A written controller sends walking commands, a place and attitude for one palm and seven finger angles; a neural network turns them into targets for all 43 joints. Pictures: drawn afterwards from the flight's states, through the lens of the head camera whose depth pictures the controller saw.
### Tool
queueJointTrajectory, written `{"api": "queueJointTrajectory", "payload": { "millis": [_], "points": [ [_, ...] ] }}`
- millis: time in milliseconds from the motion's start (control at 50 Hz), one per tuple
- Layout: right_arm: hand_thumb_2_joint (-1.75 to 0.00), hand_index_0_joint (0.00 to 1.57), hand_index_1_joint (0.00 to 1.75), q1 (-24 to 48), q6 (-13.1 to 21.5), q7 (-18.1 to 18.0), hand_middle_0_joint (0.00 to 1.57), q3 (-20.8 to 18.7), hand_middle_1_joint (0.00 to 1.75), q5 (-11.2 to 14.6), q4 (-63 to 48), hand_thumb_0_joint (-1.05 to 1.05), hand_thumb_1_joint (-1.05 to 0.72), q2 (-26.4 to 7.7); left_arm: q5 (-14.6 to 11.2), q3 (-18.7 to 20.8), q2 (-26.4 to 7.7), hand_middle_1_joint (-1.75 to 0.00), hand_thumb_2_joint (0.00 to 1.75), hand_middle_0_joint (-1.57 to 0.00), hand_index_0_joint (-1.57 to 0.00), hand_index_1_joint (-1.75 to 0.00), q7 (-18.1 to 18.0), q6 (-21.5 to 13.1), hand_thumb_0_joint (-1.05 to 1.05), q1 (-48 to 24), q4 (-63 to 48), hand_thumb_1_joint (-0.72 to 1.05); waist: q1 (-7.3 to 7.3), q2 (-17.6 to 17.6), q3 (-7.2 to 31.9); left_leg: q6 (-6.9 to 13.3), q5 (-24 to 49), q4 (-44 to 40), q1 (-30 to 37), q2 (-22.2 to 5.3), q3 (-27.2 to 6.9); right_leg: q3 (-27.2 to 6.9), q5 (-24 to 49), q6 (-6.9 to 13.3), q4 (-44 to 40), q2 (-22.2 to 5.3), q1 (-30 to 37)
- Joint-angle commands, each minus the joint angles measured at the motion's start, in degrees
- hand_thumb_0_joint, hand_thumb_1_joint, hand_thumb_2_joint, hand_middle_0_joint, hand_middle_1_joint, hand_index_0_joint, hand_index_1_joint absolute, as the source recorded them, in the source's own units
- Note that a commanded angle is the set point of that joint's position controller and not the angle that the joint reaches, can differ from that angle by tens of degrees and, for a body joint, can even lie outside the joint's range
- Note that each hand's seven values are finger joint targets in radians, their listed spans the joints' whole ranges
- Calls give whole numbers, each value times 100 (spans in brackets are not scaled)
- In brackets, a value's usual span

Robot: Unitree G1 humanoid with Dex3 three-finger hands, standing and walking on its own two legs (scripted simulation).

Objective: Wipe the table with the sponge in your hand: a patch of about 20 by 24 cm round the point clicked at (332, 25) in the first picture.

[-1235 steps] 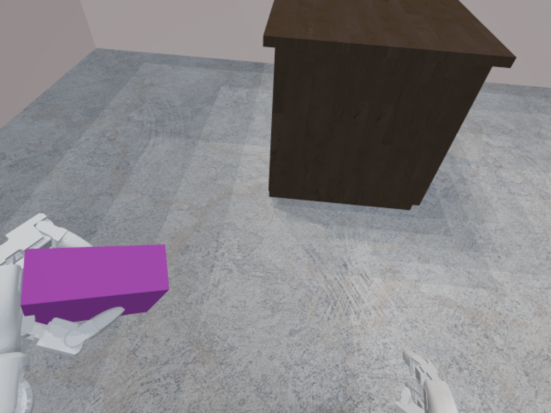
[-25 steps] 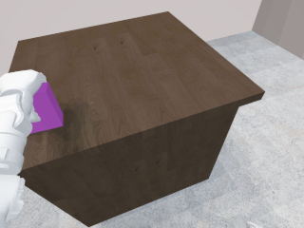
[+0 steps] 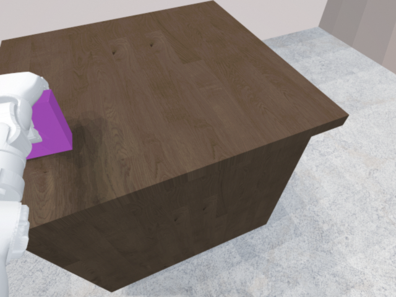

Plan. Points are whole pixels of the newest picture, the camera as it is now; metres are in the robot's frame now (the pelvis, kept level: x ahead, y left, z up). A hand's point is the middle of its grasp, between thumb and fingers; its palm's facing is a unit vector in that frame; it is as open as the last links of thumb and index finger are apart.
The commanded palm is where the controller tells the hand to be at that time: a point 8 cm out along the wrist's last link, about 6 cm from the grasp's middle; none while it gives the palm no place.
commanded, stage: wipe forward along the first lane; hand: left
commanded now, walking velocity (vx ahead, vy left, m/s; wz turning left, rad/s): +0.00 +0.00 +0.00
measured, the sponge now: (36, 134) +0.40 +0.36 +0.11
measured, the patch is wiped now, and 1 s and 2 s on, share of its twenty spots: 0.40 0.65 0.75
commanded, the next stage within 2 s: slide across to the middle lane in 0.06 s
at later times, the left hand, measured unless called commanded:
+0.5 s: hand (36, 103) +0.45 +0.35 +0.16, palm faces -0.08 +0.06 -1.00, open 9.6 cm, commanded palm +0.43 +0.33 +0.21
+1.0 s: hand (66, 98) +0.47 +0.30 +0.16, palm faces -0.02 +0.02 -1.00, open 9.6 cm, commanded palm +0.43 +0.28 +0.21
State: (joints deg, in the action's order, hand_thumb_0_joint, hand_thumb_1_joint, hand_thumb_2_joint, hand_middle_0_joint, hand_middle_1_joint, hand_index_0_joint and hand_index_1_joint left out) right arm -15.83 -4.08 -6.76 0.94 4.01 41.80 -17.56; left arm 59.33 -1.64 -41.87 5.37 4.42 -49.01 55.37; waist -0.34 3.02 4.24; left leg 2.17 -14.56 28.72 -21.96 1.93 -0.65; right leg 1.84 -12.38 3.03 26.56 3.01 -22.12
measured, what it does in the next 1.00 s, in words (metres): stands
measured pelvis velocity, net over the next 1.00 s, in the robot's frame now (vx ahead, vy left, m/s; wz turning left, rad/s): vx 0.03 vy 0.03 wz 0.01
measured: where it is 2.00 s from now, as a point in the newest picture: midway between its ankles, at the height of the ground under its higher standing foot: outside the picture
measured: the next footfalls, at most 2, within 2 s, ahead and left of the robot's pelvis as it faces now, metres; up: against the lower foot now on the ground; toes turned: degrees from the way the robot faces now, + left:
none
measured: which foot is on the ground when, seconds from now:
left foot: down 0.00-1.00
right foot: down 0.00-1.00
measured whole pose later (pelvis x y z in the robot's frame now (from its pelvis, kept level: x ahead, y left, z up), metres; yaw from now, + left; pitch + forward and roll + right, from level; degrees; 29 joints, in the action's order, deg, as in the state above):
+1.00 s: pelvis +0.03 +0.03 +0.00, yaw +0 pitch +7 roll -1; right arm -10.2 -4.5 -2.4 2.3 3.4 41.5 -15.4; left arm 57.2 -11.3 -27.2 2.7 21.0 -49.9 45.7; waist 1.5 3.8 5.1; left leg 4.4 -14.6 24.0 -16.2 4.4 -0.4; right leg 1.1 -13.3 0.7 23.0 0.7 -16.7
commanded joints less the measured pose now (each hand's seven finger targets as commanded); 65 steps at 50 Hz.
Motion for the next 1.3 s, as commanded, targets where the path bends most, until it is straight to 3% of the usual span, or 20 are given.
{"api": "queueJointTrajectory", "payload": {
  "millis": [0,60,100,180,400,540,600,640,680,720,760,780,880,980,1040,1080,1160,1180,1240,1280],
  "points": [
    [-90,20,30,-126,155,-36,20,-318,30,-16,-559,0,-90,-896,181,302,-1436,-160,130,-120,-120,-160,-231,-36,0,-1674,-461,10,-63,-347,1337,81,966,-275,224,36,33,-325,921,-4,-287,-177,929],
    [-90,20,30,-158,152,-8,20,-308,30,0,-535,0,-90,-921,168,184,-1320,-160,130,-120,-120,-160,-270,-22,0,-1726,-282,10,-128,-410,958,69,800,-332,149,17,0,-277,686,-3,-363,-148,670],
    [-90,20,30,-241,147,-15,20,-324,30,-4,-496,0,-90,-946,222,311,-1577,-160,130,-120,-120,-160,-298,-9,0,-1976,-260,10,-141,-411,1149,86,919,-303,186,19,1,-311,771,1,-341,-150,742],
    [-90,20,30,-241,154,35,20,-346,30,-1,-551,0,-90,-874,146,-152,-901,-160,130,-120,-120,-160,-256,-27,0,-1954,-516,10,-138,-154,1337,63,1390,-299,585,-24,-26,-243,1012,50,-318,-136,669],
    [-90,20,30,-53,236,131,20,-347,30,23,-571,0,-90,-782,-269,-206,-564,-160,130,-120,-120,-160,-314,98,0,-2449,-1499,10,-80,-24,1655,-18,2266,-356,1287,-77,-198,-160,1266,59,-309,-114,819],
    [-90,20,30,243,309,235,20,-281,30,13,-547,0,-90,-720,-278,-549,-72,-160,130,-120,-120,-160,-369,601,0,-2820,-1834,10,-76,139,1643,-157,2837,-367,1635,-105,-318,-85,1231,88,-328,-86,755],
    [-90,20,30,325,328,245,20,-255,30,-14,-528,0,-90,-723,-238,-328,-358,-160,130,-120,-120,-160,-413,788,0,-3178,-1938,10,-12,125,2016,-202,3070,-353,1737,-87,-308,-94,1419,100,-299,-99,978],
    [-90,20,30,413,317,278,20,-212,30,-17,-532,0,-90,-683,-215,-469,-130,-160,130,-120,-120,-160,-417,943,0,-3204,-1870,10,-6,30,1986,-220,3175,-358,1707,-91,-295,-58,1479,98,-293,-102,1019],
    [-90,20,30,483,292,296,20,-211,30,-59,-558,0,-90,-730,-135,-134,-464,-160,130,-120,-120,-160,-471,1030,0,-3032,-1971,10,161,89,2229,-277,3638,-356,1755,-123,-313,-75,1701,128,-275,-109,1219],
    [-90,20,30,544,263,351,20,-195,30,-66,-614,0,-90,-647,-73,-356,-98,-160,130,-120,-120,-160,-484,1187,0,-2801,-1910,10,160,27,2313,-282,4027,-263,1802,-145,-283,-48,1850,90,-190,-109,1244],
    [-90,20,30,617,220,393,20,-176,30,-65,-627,0,-90,-649,-65,-462,47,-160,130,-120,-120,-160,-488,1320,0,-2862,-1971,10,140,-39,2242,-280,3947,-296,1790,-164,-275,-40,1796,75,-216,-109,1196],
    [-90,20,30,650,207,393,20,-184,30,-90,-638,0,-90,-691,-72,-167,-250,-160,130,-120,-120,-160,-511,1371,0,-2774,-1996,10,225,-58,2302,-283,4069,-303,1780,-171,-280,-52,1905,99,-224,-109,1316],
    [-90,20,30,786,172,382,20,-151,30,-56,-642,0,-90,-656,-119,-506,149,-160,130,-120,-120,-160,-493,1609,0,-3060,-1941,10,83,-132,2127,-233,3591,-386,1699,-141,-222,-41,1763,76,-277,-116,1248],
    [-90,20,30,892,161,411,20,-166,30,-78,-777,0,-90,-630,-124,-599,395,-160,130,-120,-120,-160,-358,1733,0,-2365,-2300,10,208,66,2336,-203,3834,-330,1873,-132,-217,-69,1862,90,-243,-100,1385],
    [-90,20,30,978,144,420,20,-141,30,-60,-809,0,-90,-601,-153,-802,657,-160,130,-120,-120,-160,-301,1808,0,-2110,-2355,10,174,-149,1969,-139,3318,-386,1672,-103,-188,-40,1680,81,-251,-101,1330],
    [-90,20,30,1074,118,391,20,-136,30,-71,-857,0,-90,-659,-186,-514,353,-160,130,-120,-120,-160,-276,1833,0,-1759,-2547,10,284,-316,2018,-107,3164,-456,1590,-91,-172,-69,1757,94,-278,-116,1550],
    [-90,20,30,1214,108,356,20,-85,30,-30,-864,0,-90,-623,-278,-682,587,-160,130,-120,-120,-160,-257,1954,0,-1494,-2508,10,254,-514,1514,-19,2400,-577,1296,-40,-79,-56,1585,80,-319,-133,1536],
    [-90,20,30,1256,99,346,20,-82,30,-40,-865,0,-90,-665,-265,-402,248,-160,130,-120,-120,-160,-267,1946,0,-1455,-2649,10,328,-425,1583,-28,2368,-630,1285,-48,-70,-93,1589,99,-352,-143,1640],
    [-90,20,30,1370,113,323,20,-49,30,-8,-903,0,-90,-594,-304,-785,687,-160,130,-120,-120,-160,-250,2054,0,-1328,-2677,10,266,-400,1366,4,2065,-648,1229,-6,-19,-97,1469,89,-375,-154,1573],
    [-90,20,30,1432,89,308,20,-40,30,-19,-907,0,-90,-654,-307,-520,359,-160,130,-120,-120,-160,-224,2073,0,-1196,-2749,10,335,-359,1371,0,1932,-690,1188,-8,2,-151,1443,96,-415,-168,1650]
  ]
}}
